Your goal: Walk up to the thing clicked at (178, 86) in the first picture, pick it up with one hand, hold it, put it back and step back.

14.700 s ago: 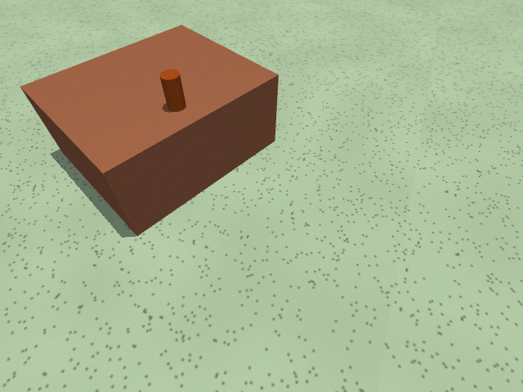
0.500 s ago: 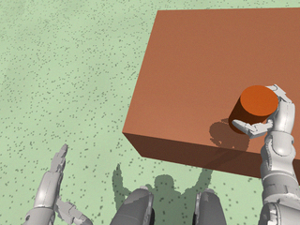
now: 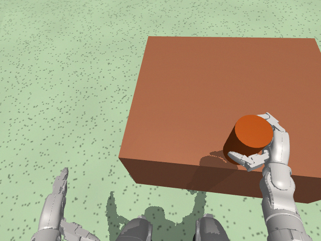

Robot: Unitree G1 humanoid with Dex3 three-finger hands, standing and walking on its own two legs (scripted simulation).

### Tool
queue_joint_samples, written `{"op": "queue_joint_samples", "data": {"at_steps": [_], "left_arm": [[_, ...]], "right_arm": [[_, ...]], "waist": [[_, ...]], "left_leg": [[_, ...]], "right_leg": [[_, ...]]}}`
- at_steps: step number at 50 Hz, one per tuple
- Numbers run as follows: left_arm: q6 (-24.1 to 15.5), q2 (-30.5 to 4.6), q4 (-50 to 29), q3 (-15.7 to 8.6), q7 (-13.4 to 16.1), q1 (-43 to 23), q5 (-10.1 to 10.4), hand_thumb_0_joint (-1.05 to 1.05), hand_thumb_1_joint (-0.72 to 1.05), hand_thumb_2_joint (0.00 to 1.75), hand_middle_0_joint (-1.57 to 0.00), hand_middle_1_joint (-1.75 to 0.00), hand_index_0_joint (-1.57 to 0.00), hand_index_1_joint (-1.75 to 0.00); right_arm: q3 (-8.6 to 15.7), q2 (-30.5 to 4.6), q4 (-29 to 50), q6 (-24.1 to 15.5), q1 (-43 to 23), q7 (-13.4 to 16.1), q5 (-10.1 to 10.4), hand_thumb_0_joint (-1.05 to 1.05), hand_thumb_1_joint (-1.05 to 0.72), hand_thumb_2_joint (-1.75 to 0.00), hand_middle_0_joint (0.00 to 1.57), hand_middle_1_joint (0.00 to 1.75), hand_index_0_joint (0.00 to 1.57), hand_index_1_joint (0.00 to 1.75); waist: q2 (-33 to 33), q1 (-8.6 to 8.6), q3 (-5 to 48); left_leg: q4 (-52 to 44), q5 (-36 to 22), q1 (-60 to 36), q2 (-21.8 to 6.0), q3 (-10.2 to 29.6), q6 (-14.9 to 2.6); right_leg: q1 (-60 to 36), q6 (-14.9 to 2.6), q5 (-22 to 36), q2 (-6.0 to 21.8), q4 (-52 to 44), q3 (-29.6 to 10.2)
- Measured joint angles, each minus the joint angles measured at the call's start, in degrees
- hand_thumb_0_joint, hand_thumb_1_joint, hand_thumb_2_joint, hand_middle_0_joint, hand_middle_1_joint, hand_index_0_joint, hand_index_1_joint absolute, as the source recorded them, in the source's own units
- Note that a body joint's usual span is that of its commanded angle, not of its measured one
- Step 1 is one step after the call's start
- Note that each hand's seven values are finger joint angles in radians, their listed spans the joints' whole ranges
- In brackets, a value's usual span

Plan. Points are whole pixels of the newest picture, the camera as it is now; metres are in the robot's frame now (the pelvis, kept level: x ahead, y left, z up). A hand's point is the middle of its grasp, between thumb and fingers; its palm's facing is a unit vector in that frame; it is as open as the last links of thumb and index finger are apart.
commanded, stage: lift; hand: right
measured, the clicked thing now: (244, 142) +0.36 -0.17 -0.01
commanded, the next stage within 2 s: hold in 0.54 s
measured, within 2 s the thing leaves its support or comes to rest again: neither
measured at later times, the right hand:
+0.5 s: hand (251, 139) +0.34 -0.17 +0.04, palm faces +0.17 +0.98 -0.03, open 11.0 cm
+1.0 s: hand (255, 137) +0.34 -0.17 +0.06, palm faces +0.18 +0.98 -0.03, open 11.0 cm
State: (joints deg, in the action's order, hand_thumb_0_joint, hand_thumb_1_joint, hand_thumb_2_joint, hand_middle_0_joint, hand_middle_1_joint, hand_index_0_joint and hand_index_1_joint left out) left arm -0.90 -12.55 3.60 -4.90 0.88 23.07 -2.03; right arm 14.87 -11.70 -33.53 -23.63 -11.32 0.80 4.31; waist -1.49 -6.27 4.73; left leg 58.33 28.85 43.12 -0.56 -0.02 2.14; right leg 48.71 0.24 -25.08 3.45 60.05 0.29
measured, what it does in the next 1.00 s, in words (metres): stands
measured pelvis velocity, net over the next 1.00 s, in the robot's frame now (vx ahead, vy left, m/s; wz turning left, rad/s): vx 0.01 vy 0.00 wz -0.01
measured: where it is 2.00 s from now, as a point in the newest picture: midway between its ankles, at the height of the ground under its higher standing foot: outside the picture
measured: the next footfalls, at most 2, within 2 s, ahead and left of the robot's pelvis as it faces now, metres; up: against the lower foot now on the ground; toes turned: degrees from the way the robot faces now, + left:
none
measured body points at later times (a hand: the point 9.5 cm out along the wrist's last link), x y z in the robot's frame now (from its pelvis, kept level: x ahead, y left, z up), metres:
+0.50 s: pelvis +0.01 +0.00 +0.02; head +0.07 -0.01 +0.46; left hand +0.17 +0.27 -0.01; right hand +0.33 -0.22 +0.04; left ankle +0.00 +0.15 -0.67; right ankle +0.04 -0.12 -0.67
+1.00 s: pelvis +0.01 +0.00 +0.03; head +0.06 -0.01 +0.48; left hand +0.17 +0.27 -0.01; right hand +0.32 -0.22 +0.06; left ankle +0.00 +0.15 -0.67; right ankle +0.04 -0.12 -0.67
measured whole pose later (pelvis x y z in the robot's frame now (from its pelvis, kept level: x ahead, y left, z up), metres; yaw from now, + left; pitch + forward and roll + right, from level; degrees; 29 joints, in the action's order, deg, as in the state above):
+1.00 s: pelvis +0.01 +0.00 +0.03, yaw +0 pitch +8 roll +1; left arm -2.9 -11.8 16.2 -6.1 3.7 19.4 -0.3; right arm 10.0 -9.5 -20.9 -17.2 -3.6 1.7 6.7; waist -0.5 -3.1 2.8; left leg 49.0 26.1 31.0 -1.2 0.5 1.9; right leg 35.9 0.5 -22.1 2.7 49.7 1.2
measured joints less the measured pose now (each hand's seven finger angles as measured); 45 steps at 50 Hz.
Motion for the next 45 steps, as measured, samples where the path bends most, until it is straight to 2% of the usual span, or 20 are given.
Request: {"op": "queue_joint_samples", "data": {"at_steps": [18, 45], "left_arm": [[-0.66, 0.3, 4.07, -0.39, 1.39, -0.74, 0.97, -0.01, -0.53, 0.06, -0.04, -0.05, -0.05, -0.05], [-1.71, 0.78, 10.89, -1.27, 2.52, -2.93, 1.67, -0.01, -0.53, 0.06, -0.05, -0.05, -0.05, -0.05]], "right_arm": [[-2.6, 1.32, 6.05, 2.53, 3.78, 0.38, 1.19, -0.05, 0.61, -1.0, 0.64, 1.05, 0.75, 1.14], [-4.45, 2.19, 12.11, 5.65, 7.48, 0.85, 2.32, -0.05, 0.61, -1.0, 0.64, 1.05, 0.75, 1.14]], "waist": [[0.2, 1.71, -0.79], [0.95, 2.99, -1.98]], "left_leg": [[-4.15, -1.1, -5.75, -0.35, 0.31, -0.17], [-8.62, -2.58, -11.1, -0.61, 0.48, -0.21]], "right_leg": [[-6.23, 0.23, 1.32, -0.36, -4.8, 0.55], [-11.85, 0.28, 2.86, -0.66, -9.57, 0.92]]}}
